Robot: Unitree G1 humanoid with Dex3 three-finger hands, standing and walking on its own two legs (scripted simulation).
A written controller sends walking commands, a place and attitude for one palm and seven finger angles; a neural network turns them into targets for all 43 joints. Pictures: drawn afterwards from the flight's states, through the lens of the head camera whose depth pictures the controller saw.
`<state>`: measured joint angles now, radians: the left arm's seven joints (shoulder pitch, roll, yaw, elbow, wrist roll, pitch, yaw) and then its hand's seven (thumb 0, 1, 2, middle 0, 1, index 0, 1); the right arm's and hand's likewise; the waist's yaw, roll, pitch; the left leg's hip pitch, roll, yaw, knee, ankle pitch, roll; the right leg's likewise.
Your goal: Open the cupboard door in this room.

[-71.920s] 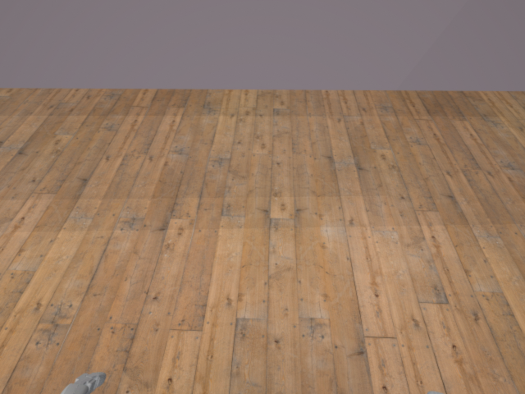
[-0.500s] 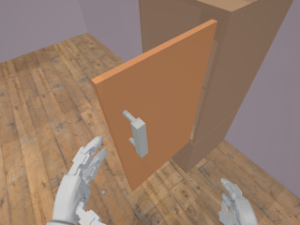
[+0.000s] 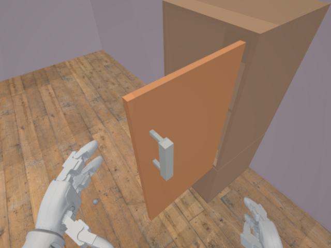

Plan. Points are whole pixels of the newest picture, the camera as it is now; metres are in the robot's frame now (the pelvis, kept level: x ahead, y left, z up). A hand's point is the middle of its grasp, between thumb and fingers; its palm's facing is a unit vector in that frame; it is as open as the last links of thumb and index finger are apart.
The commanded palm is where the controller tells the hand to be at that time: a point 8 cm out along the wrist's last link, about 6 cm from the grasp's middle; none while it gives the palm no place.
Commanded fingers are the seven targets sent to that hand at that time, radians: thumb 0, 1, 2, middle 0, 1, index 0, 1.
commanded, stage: draw the hand back to the body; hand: left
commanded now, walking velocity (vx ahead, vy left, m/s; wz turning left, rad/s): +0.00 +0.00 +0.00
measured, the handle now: (160, 155) +0.31 +0.05 +0.09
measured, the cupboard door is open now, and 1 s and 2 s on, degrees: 93 93 93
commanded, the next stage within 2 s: step back with the hand held close in 1.10 s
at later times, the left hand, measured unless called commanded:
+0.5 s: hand (45, 175) +0.20 +0.23 +0.17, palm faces +0.33 -0.86 -0.39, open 11.8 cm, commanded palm +0.15 +0.28 +0.18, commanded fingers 0.00 0.55 0.75 -0.19 -0.30 -0.19 -0.30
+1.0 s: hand (36, 168) +0.20 +0.25 +0.18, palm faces +0.41 -0.82 -0.40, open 7.5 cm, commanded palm +0.15 +0.29 +0.20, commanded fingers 0.00 0.90 0.90 -0.20 -0.30 -0.20 -0.30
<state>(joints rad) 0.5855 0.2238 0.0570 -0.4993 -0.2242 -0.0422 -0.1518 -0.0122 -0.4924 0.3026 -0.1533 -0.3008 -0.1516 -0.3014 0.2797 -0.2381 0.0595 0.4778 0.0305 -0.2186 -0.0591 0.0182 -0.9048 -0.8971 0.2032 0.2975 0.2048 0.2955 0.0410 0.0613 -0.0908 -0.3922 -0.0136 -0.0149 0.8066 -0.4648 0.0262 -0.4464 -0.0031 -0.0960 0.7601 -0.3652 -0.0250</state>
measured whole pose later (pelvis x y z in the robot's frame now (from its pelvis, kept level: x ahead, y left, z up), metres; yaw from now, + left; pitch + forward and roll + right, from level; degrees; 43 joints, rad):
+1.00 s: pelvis +0.01 +0.00 +0.03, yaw -2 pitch -5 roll -1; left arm 0.47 0.33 0.30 -0.40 -0.05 -0.07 0.11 0.01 0.86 0.89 -0.21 -0.30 -0.21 -0.30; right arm 0.19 -0.23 0.02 0.64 -0.01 -0.12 -0.06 0.02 -0.91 -0.90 0.20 0.30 0.21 0.30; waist 0.07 0.07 0.03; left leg -0.03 -0.01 0.01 0.40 -0.29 0.02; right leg -0.11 0.02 -0.06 0.39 -0.20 -0.03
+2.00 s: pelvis -0.09 +0.02 +0.01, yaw -1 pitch -1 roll -1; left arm 0.49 0.39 0.42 -0.55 -0.01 -0.22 0.15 0.01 0.88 0.90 -0.21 -0.30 -0.21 -0.30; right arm 0.20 -0.22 0.00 0.58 -0.01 -0.07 -0.06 0.02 -0.90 -0.90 0.21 0.30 0.21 0.30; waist 0.00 -0.03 0.07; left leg -0.43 -0.04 0.03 0.73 -0.36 0.04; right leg -0.45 -0.02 -0.03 0.61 -0.15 0.00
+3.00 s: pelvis -0.28 -0.03 +0.03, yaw -5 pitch +1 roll +1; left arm 0.65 0.46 0.45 -0.55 -0.05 -0.23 0.14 0.01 0.88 0.90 -0.22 -0.30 -0.22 -0.30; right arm 0.25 -0.21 0.01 0.61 0.00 -0.09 -0.05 0.01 -0.90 -0.90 0.20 0.30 0.21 0.30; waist -0.01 0.00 -0.02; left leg -0.42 -0.03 0.00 0.81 -0.34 0.00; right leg -0.24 0.05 -0.05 0.50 -0.28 -0.07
